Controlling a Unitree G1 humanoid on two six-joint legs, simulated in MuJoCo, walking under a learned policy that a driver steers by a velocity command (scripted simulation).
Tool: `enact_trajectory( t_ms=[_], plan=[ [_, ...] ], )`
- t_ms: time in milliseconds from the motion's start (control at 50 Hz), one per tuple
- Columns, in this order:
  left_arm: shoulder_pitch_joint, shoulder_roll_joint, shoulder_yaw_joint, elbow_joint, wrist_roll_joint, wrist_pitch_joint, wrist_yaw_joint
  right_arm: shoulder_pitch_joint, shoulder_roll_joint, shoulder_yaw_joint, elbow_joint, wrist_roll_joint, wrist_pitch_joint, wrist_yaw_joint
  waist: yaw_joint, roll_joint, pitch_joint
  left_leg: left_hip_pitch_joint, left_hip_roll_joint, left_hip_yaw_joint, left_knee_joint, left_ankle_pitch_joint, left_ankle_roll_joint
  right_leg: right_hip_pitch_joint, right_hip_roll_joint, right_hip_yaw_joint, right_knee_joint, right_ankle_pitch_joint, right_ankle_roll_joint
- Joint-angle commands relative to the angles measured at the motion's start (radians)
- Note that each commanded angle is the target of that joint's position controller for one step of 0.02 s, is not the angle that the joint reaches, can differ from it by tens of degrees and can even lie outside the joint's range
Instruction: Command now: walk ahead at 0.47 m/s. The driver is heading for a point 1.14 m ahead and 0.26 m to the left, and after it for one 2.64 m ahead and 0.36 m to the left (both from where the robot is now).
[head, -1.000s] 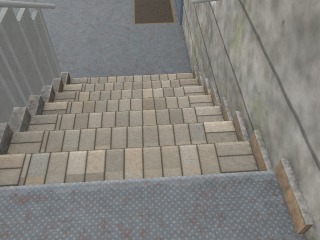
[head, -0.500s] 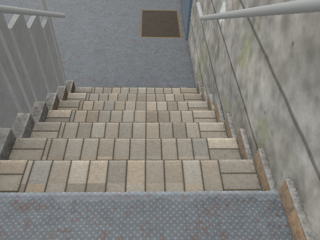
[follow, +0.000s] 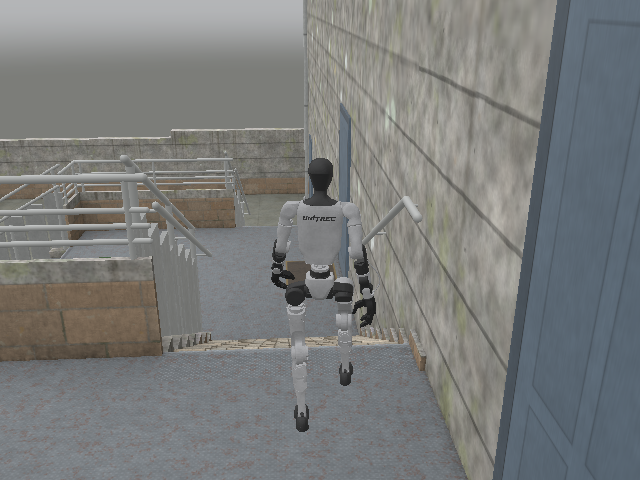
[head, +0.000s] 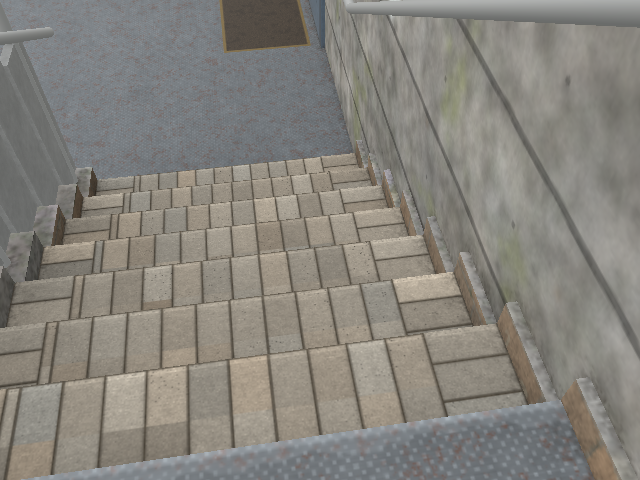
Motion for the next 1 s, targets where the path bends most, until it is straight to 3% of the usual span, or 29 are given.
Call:
enact_trajectory(
  t_ms=[20,60,80,100,120,140,160,180,200,260,320,420,460,480,520,540,560,580,600,620,640,660,680,700,760,860,900,940,1000],
  plan=[
    [-0.078,0.083,0.015,-0.077,0.004,-0.025,-0.02,0.038,-0.184,-0.04,-0.033,0.007,0.01,-0.008,0.058,0.084,0.077,-0.007,0.316,-0.11,0.058,0.738,0.144,0.003,0.041,-0.023,-0.051,-0.028,-0.042],
    [0.119,0.143,0.05,-0.026,-0.002,-0.029,-0.011,-0.006,-0.182,-0.04,-0.047,0.004,0.026,-0.007,0.174,0.113,-0.067,-0.022,0.279,-0.065,0.31,1.039,0.106,0.282,0.114,-0.075,-0.074,-0.042,-0.084],
    [0.311,0.19,0.075,0.028,0.004,-0.024,-0.007,-0.036,-0.168,-0.033,-0.064,0.001,0.027,-0.001,0.257,0.114,-0.181,-0.187,0.232,-0.048,0.546,0.964,0.073,0.574,0.07,-0.011,-0.072,-0.014,-0.128],
    [0.487,0.294,0.101,0.06,0.023,-0.015,0.006,0.029,-0.067,-0.004,-0.077,-0.007,0.014,0.01,0.255,-0.067,-0.351,-0.532,0.089,-0.014,0.966,0.451,0.007,0.946,-0.205,0.395,-0.11,-0.15,-0.258],
    [0.482,0.254,0.083,0.068,0.029,-0.012,0.0,0.073,-0.006,0.014,-0.066,0.017,-0.017,0.016,0.218,-0.192,-0.459,-0.741,-0.028,-0.167,1.208,-0.2,-0.002,1.048,-0.339,0.797,-0.3,-0.254,-0.336],
    [0.387,0.188,0.063,0.06,0.017,-0.016,-0.006,-0.01,-0.107,-0.012,-0.095,0.044,-0.038,0.015,0.207,-0.137,-0.293,-0.849,0.035,-0.22,1.276,-0.179,0.022,0.918,-0.299,0.7,-0.343,-0.298,-0.28],
    [0.303,0.121,0.044,0.041,0.014,-0.019,-0.01,-0.069,-0.135,-0.018,-0.12,0.06,-0.043,0.01,0.172,-0.086,-0.168,-0.859,0.092,-0.173,1.267,-0.113,0.034,0.753,-0.273,0.526,-0.353,-0.22,-0.237],
    [0.22,0.083,0.029,0.029,0.02,-0.026,-0.02,-0.098,-0.134,-0.025,-0.126,0.049,-0.038,-0.002,0.126,-0.001,-0.093,-0.808,0.14,-0.153,1.198,-0.026,0.03,0.586,-0.226,0.402,-0.383,-0.119,-0.205],
    [0.169,0.063,0.021,0.025,0.029,-0.032,-0.024,-0.093,-0.137,-0.039,-0.125,0.034,-0.023,-0.012,0.088,-0.009,-0.061,-0.747,0.18,-0.154,1.118,0.038,0.031,0.477,-0.166,0.303,-0.411,-0.105,-0.174],
    [0.204,0.082,0.022,0.05,0.039,-0.035,-0.017,-0.075,-0.082,-0.037,-0.134,0.025,0.013,-0.016,0.051,-0.026,-0.018,-0.69,0.207,-0.134,1.007,0.083,0.012,0.347,-0.132,0.225,-0.482,-0.107,-0.188],
    [0.287,0.12,0.024,0.076,0.051,-0.029,0.019,-0.219,-0.113,-0.046,-0.197,0.006,0.017,-0.02,0.071,-0.032,0.033,-0.828,0.227,-0.137,0.825,0.236,-0.012,0.389,-0.137,0.194,-0.498,-0.012,-0.188],
    [0.35,0.158,0.03,0.089,0.042,-0.017,0.044,-0.397,-0.076,-0.033,-0.252,-0.001,0.006,-0.002,0.12,-0.038,-0.005,-0.662,0.138,-0.053,0.505,0.492,-0.033,0.36,-0.059,0.063,-0.466,0.108,-0.139],
    [0.393,0.141,0.028,0.111,0.03,-0.011,0.039,-0.412,-0.076,-0.029,-0.256,0.008,0.014,0.004,0.123,-0.07,0.007,-0.667,0.132,-0.061,0.491,0.436,-0.03,0.419,-0.081,0.067,-0.448,0.088,-0.146],
    [0.435,0.146,0.033,0.127,0.052,-0.014,0.036,-0.324,-0.111,-0.045,-0.215,0.007,0.01,0.018,0.102,-0.056,-0.04,-0.645,0.141,-0.079,0.662,0.508,-0.013,0.466,-0.146,0.09,-0.381,0.166,-0.166],
    [0.386,0.139,0.037,0.109,0.037,-0.009,0.037,-0.329,-0.134,-0.052,-0.216,-0.001,0.002,0.033,0.077,-0.058,-0.002,-0.759,0.163,-0.108,0.666,0.381,0.021,0.555,-0.166,0.09,-0.289,0.229,-0.157],
    [0.366,0.122,0.031,0.103,0.006,0.005,0.039,-0.439,-0.103,-0.033,-0.271,0.002,-0.001,0.032,0.105,-0.054,0.068,-0.775,0.146,-0.072,0.452,0.19,0.028,0.547,-0.139,0.084,-0.316,0.174,-0.136],
    [0.413,0.153,0.039,0.12,0.009,0.014,0.042,-0.437,-0.104,-0.035,-0.274,-0.004,-0.004,0.028,0.106,-0.063,0.07,-0.686,0.109,-0.016,0.457,0.106,0.022,0.547,-0.154,0.116,-0.278,0.213,-0.141],
    [0.376,0.165,0.045,0.114,0.029,0.016,0.051,-0.221,-0.15,-0.061,-0.189,-0.008,-0.019,0.036,0.01,-0.067,-0.031,-0.453,0.095,-0.014,0.557,0.263,0.036,0.484,-0.164,0.086,-0.119,0.42,-0.139],
    [0.343,0.175,0.044,0.111,0.004,0.025,0.055,-0.12,-0.17,-0.077,-0.174,0.003,-0.026,0.038,-0.05,-0.036,-0.088,-0.348,0.072,-0.019,0.338,0.215,0.067,0.478,-0.073,0.045,0.06,0.39,-0.102],
    [0.429,0.123,0.032,0.101,0.019,0.018,0.053,-0.017,-0.277,-0.098,-0.161,-0.006,-0.03,0.034,-0.043,0.18,-0.216,-0.067,0.282,-0.301,0.339,0.325,0.172,0.267,0.01,0.011,0.43,0.082,-0.058],
    [0.525,0.024,0.011,0.12,0.025,-0.013,0.038,0.003,-0.241,-0.076,-0.166,0.008,-0.024,0.041,0.015,0.355,-0.284,0.128,0.409,-0.633,0.253,0.375,0.294,-0.047,0.156,0.092,0.699,-0.578,-0.026],
    [0.455,0.116,0.039,0.101,-0.007,-0.035,0.028,0.069,-0.19,-0.068,-0.148,0.007,-0.022,0.046,-0.026,0.299,-0.26,0.09,0.427,-0.745,0.149,0.172,0.301,-0.178,0.137,0.211,0.785,-0.565,-0.052],
    [0.351,0.173,0.059,0.069,-0.031,-0.034,0.033,-0.012,-0.165,-0.061,-0.166,0.011,-0.022,0.044,-0.001,0.202,-0.136,-0.016,0.419,-0.664,0.124,0.125,0.277,-0.245,0.075,0.178,0.821,-0.466,-0.061],
    [0.305,0.186,0.066,0.058,-0.027,-0.014,0.043,-0.108,-0.14,-0.047,-0.202,0.01,-0.018,0.043,0.027,0.097,-0.062,-0.18,0.391,-0.547,0.101,0.172,0.255,-0.203,0.022,0.153,0.79,-0.361,-0.053],
    [0.347,0.123,0.078,0.069,0.002,0.039,0.057,-0.188,-0.091,-0.025,-0.216,0.003,-0.022,0.029,0.111,0.079,-0.008,-0.42,0.285,-0.376,0.028,0.069,0.198,-0.055,-0.062,0.161,0.599,-0.203,-0.021],
    [0.269,0.104,0.074,0.039,0.028,0.038,0.033,-0.017,-0.169,-0.055,-0.157,-0.025,-0.017,-0.013,0.094,0.032,-0.055,-0.29,0.284,-0.287,0.086,0.389,0.208,-0.192,-0.069,0.151,0.452,0.032,0.015],
    [0.188,0.126,0.081,0.003,0.008,0.026,0.03,0.03,-0.154,-0.052,-0.139,-0.001,-0.026,-0.025,0.083,0.071,-0.028,-0.209,0.263,-0.263,0.1,0.327,0.171,-0.284,-0.076,0.179,0.357,0.114,0.015],
    [0.092,0.134,0.074,-0.031,0.037,0.0,0.035,0.035,-0.144,-0.045,-0.133,0.021,-0.028,-0.054,0.078,0.084,0.025,-0.216,0.242,-0.213,0.162,0.486,0.127,-0.284,-0.061,0.16,0.167,0.242,0.014],
    [0.097,0.065,0.051,-0.029,0.066,-0.008,-0.005,0.02,-0.122,-0.03,-0.139,0.015,-0.012,-0.067,0.052,0.061,-0.011,-0.533,0.152,-0.054,0.281,0.337,0.088,0.128,0.028,0.047,0.027,0.659,-0.011]
  ],
)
